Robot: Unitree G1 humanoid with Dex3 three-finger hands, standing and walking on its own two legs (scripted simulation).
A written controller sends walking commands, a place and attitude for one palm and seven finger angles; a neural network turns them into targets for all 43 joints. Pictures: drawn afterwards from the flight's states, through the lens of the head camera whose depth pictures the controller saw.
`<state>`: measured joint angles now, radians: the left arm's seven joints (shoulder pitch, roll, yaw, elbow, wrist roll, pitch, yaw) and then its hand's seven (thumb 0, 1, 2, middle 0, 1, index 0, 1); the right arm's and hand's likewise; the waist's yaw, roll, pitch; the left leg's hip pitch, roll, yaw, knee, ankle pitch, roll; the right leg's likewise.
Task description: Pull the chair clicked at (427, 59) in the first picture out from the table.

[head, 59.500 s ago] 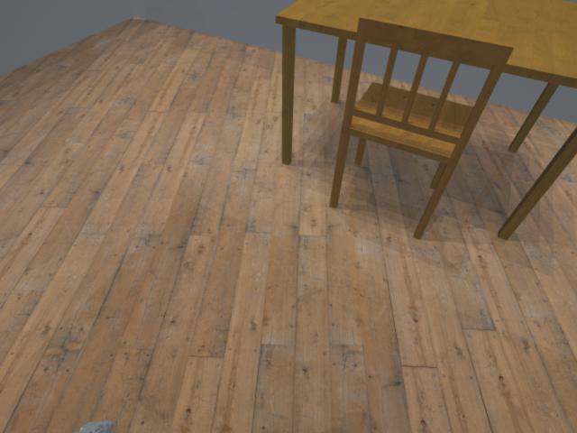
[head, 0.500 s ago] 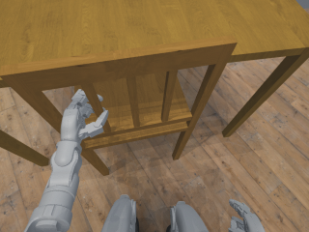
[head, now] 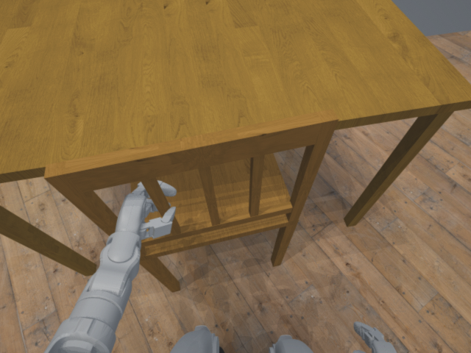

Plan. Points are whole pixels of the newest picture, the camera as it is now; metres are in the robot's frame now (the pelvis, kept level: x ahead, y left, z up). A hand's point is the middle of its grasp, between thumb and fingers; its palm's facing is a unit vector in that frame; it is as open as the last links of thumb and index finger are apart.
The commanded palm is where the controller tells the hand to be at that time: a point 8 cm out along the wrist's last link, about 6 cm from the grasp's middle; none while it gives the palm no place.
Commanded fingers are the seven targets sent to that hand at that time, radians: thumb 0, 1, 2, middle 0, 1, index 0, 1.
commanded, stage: step backward, pulling the chair out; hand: left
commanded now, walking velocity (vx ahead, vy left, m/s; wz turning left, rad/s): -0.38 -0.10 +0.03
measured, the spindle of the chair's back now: (210, 197) +0.41 +0.06 -0.05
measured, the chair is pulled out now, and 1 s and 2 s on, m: -0.06 0.02 0.14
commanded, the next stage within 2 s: none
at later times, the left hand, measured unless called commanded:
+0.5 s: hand (164, 248) +0.29 +0.13 -0.02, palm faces -0.12 -0.95 -0.29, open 5.5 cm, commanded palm +0.29 +0.18 -0.01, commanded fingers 0.00 0.90 0.90 -0.50 -1.45 -0.50 -1.45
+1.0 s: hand (160, 272) +0.25 +0.13 -0.02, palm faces -0.08 -0.95 -0.29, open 5.6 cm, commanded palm +0.24 +0.18 -0.01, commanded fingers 0.00 0.90 0.90 -0.50 -1.45 -0.50 -1.45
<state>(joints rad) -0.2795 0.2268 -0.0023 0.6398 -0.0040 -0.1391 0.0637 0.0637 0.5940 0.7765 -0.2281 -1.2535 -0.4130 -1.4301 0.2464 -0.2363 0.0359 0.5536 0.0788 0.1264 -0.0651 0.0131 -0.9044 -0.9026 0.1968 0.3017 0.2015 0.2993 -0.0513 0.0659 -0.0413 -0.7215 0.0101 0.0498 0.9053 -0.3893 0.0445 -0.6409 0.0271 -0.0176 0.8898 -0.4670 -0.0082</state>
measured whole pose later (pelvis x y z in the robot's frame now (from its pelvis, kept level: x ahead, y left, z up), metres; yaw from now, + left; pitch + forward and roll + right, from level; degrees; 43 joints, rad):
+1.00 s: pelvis -0.08 +0.00 +0.04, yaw -2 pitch +0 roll -2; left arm -0.37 0.21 -0.05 0.93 0.01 -0.17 0.09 0.08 0.63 0.80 -0.17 -1.20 -0.50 -1.45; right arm 0.21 -0.22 0.04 0.67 0.03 0.03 -0.10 0.01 -0.90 -0.90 0.20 0.30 0.20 0.30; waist -0.02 0.05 0.14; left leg -0.41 0.04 0.08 0.52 -0.12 0.04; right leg -0.32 0.01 -0.01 0.56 -0.31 -0.01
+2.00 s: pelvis -0.21 -0.01 +0.04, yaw +2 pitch +1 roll +1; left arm -0.41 0.19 -0.04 0.91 0.01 -0.13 0.10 0.09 0.67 0.81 -0.15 -1.19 -0.49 -1.45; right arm 0.19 -0.25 0.01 0.70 0.05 0.06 -0.10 0.01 -0.90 -0.90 0.20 0.30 0.20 0.30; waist -0.07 0.01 0.13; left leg -0.39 0.00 -0.03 0.70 -0.40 -0.03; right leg -0.41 -0.05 -0.02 0.54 -0.15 0.01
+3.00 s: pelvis -0.42 +0.02 +0.04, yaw +3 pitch +3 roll +3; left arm -0.39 0.15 -0.10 0.78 0.01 -0.10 0.08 0.10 0.69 0.81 -0.12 -1.24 -0.49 -1.39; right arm 0.20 -0.29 -0.03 0.65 0.04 0.07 -0.12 0.01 -0.90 -0.90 0.20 0.30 0.20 0.30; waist -0.07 -0.04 0.12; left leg -0.17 0.03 0.08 0.44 -0.34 -0.05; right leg -0.52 -0.11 0.01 0.53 -0.08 0.04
